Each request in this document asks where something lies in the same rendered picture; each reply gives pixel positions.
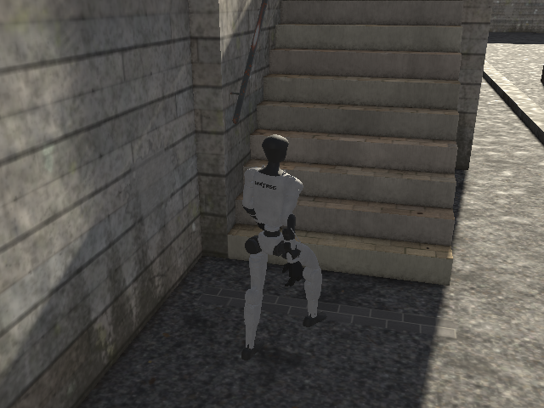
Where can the robot left foot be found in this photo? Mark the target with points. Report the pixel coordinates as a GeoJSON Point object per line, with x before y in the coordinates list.
{"type": "Point", "coordinates": [248, 353]}

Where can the robot right hand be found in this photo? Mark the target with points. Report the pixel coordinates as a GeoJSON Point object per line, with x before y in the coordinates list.
{"type": "Point", "coordinates": [295, 272]}

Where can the robot left hand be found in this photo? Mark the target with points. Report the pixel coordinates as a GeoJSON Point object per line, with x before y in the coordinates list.
{"type": "Point", "coordinates": [261, 226]}

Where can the left robot forearm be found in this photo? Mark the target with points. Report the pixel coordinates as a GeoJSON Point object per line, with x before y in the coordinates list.
{"type": "Point", "coordinates": [252, 213]}

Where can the left robot upper arm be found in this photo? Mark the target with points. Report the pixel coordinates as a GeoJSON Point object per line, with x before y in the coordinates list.
{"type": "Point", "coordinates": [248, 188]}

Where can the right robot upper arm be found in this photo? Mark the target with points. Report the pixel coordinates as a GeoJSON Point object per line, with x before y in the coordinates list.
{"type": "Point", "coordinates": [293, 188]}

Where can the left robot thigh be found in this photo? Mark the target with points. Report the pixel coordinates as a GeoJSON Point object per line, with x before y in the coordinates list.
{"type": "Point", "coordinates": [258, 265]}

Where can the right robot forearm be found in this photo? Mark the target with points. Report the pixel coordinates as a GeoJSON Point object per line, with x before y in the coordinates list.
{"type": "Point", "coordinates": [289, 240]}

